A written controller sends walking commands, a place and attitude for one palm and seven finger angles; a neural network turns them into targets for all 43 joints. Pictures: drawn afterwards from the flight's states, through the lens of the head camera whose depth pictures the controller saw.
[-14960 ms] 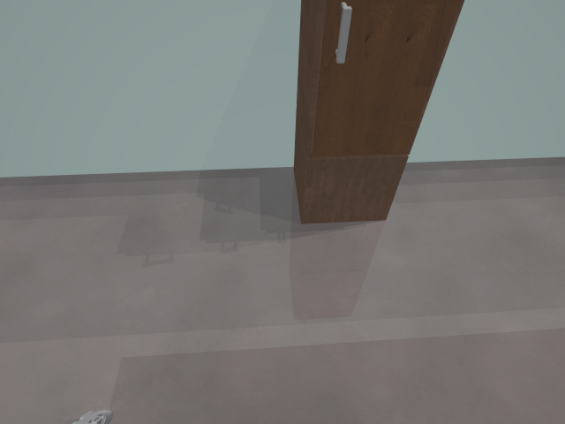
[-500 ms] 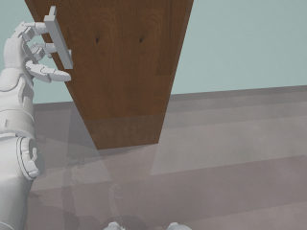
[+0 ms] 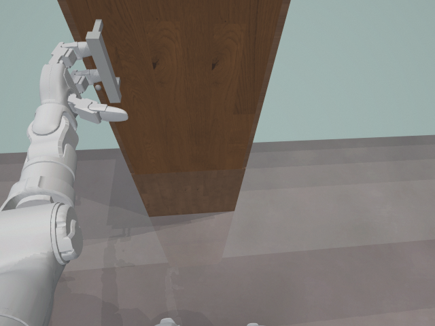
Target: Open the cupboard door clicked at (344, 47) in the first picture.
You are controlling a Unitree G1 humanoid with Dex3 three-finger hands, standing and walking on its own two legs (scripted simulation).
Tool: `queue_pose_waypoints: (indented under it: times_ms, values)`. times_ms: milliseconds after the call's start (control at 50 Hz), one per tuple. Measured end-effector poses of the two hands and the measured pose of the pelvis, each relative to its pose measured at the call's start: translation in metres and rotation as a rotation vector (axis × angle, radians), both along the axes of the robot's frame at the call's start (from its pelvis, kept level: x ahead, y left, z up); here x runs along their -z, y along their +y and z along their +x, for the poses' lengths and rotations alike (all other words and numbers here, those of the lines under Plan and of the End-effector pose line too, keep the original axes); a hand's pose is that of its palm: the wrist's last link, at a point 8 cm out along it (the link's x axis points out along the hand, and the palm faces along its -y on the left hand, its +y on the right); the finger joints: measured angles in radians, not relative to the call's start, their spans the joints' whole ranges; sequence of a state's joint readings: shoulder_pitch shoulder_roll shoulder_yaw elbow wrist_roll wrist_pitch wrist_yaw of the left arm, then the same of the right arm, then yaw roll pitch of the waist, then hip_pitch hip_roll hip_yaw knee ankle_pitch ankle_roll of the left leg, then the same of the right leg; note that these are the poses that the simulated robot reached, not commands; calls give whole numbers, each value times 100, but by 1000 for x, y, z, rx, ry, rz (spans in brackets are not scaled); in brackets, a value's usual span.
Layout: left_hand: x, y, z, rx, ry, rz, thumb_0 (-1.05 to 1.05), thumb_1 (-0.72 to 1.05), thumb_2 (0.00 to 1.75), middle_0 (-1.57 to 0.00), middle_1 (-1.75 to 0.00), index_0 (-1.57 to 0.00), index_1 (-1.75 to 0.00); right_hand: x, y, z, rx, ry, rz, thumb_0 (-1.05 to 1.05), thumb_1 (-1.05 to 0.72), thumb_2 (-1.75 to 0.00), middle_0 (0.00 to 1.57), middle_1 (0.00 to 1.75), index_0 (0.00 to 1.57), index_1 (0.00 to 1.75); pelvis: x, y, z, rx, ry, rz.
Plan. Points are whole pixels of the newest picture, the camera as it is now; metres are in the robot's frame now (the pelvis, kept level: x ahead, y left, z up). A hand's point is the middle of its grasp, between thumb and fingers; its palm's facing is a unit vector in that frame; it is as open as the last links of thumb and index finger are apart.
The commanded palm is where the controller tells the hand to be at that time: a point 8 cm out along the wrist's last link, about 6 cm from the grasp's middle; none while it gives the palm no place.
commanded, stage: slide the fingers in behind the handle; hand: left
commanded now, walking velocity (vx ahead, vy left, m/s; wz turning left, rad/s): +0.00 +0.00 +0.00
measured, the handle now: (107, 63) +0.58 +0.19 +0.14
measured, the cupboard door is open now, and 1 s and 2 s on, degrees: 0 1 17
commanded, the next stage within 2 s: close the thumb around the handle in 0.58 s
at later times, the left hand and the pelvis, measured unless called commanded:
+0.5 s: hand (102, 88) +0.50 +0.18 +0.14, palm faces +0.08 -1.00 -0.01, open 14.6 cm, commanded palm +0.48 +0.20 +0.14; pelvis +0.00 +0.00 +0.00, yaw +2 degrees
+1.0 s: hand (116, 84) +0.51 +0.16 +0.14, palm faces +0.05 -1.00 +0.00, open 11.2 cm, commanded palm +0.49 +0.21 +0.14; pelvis +0.00 -0.01 +0.00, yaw +0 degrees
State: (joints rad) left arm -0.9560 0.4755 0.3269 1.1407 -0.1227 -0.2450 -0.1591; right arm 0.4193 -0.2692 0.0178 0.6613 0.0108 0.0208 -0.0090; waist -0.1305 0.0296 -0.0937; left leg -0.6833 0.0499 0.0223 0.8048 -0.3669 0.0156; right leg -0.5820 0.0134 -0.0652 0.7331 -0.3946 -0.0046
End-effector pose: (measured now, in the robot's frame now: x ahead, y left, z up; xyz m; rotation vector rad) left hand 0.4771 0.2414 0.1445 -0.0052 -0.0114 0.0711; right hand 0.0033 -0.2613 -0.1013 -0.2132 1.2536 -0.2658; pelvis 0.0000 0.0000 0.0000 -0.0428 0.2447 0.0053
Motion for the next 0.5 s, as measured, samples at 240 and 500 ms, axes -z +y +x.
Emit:
queue_pose_waypoints:
  times_ms: [240, 500]
  values:
    - [0, -6, -6, -27, -4, 13, -2, -50, 30, -19, -116, -17, -117, 4, -1, 2, -37, 8, 10, 0, -90, -90, 21, 30, 20, 30, 1, -1, -2, -21, -2, 0]
    - [-1, -7, -2, -11, 5, 16, -2, -50, 30, -19, -118, -18, -118, 5, -3, 4, -52, 1, 9, 0, -90, -90, 21, 30, 20, 30, 2, -3, -4, -27, 5, 0]
